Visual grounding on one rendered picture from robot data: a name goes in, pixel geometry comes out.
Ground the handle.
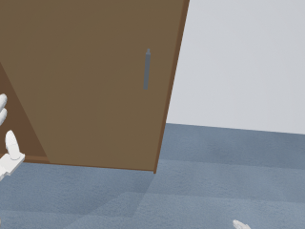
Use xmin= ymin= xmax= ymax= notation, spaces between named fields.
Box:
xmin=143 ymin=49 xmax=151 ymax=90

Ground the wardrobe door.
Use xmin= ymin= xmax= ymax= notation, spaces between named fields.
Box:
xmin=0 ymin=62 xmax=47 ymax=157
xmin=0 ymin=0 xmax=183 ymax=170

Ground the left robot hand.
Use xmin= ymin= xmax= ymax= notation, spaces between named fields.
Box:
xmin=0 ymin=94 xmax=25 ymax=181

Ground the right robot hand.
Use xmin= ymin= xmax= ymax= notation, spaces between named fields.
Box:
xmin=233 ymin=219 xmax=251 ymax=229

